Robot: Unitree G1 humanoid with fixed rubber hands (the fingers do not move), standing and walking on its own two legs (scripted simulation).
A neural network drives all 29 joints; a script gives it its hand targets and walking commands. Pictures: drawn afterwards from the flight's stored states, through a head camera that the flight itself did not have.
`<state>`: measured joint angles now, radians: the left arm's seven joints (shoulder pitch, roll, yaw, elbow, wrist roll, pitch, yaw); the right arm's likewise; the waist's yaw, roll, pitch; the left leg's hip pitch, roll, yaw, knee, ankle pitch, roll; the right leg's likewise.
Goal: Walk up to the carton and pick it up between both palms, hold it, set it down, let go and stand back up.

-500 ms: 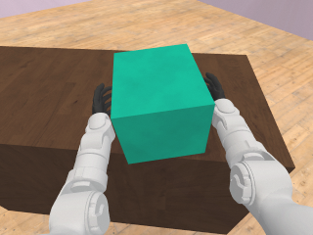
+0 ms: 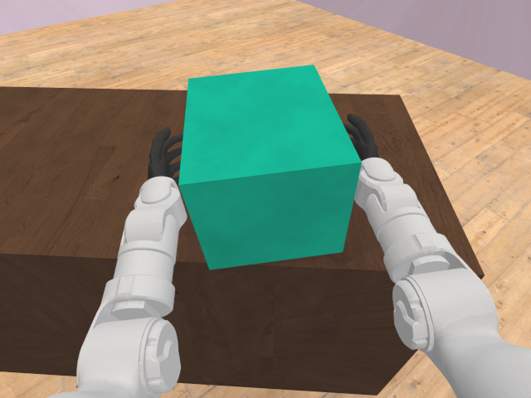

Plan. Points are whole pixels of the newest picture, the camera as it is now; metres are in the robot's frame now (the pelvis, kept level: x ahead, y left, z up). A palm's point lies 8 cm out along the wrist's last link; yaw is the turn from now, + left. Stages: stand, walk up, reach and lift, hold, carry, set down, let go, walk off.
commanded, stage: reach and lift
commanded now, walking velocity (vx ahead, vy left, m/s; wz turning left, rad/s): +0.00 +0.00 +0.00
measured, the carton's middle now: (263, 163) +0.46 +0.05 +0.13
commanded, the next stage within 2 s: hold in 1.78 s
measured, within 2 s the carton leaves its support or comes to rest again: neither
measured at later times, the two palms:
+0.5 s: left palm (146, 164) +0.37 +0.20 +0.20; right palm (373, 151) +0.40 -0.11 +0.21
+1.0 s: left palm (150, 147) +0.38 +0.19 +0.22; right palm (383, 145) +0.40 -0.12 +0.22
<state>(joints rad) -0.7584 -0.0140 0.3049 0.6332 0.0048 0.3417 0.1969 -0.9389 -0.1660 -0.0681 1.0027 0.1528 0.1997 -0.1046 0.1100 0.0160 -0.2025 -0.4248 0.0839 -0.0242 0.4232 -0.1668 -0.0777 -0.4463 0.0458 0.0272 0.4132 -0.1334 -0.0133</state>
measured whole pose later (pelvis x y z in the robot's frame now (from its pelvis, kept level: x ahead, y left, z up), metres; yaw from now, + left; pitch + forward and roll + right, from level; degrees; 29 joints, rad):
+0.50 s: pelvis -0.01 +0.01 +0.00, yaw +1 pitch +5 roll +0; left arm -0.76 0.06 0.31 0.50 0.00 0.56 0.14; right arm -0.94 -0.13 -0.02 0.82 0.22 0.42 -0.21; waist 0.02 0.01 -0.20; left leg -0.36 0.06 -0.03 0.43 -0.16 -0.06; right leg -0.37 0.02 0.02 0.41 -0.13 -0.01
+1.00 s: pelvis -0.01 +0.02 +0.00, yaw +1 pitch +5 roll +0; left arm -0.82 0.08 0.31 0.48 0.00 0.63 0.11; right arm -0.94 -0.14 -0.04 0.71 0.26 0.53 -0.26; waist -0.02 0.01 -0.20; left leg -0.36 0.05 -0.03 0.43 -0.16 -0.05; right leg -0.37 0.01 0.02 0.41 -0.13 0.00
